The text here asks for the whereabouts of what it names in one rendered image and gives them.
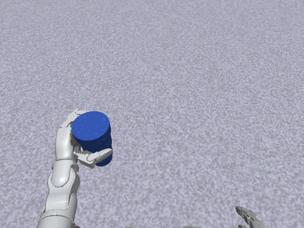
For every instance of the left robot hand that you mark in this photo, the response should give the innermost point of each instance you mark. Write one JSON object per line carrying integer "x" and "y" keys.
{"x": 66, "y": 146}

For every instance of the cup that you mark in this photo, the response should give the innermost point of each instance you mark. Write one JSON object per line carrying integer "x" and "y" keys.
{"x": 92, "y": 131}

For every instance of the left robot arm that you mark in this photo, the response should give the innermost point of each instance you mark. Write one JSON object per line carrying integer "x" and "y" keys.
{"x": 60, "y": 206}

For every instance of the right robot hand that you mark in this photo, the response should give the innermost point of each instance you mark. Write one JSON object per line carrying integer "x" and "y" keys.
{"x": 250, "y": 218}

